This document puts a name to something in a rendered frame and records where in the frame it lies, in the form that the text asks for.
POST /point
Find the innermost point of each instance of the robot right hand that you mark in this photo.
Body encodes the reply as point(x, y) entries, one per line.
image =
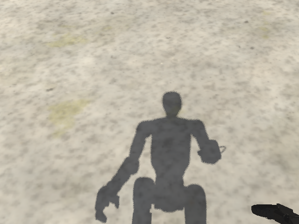
point(280, 213)

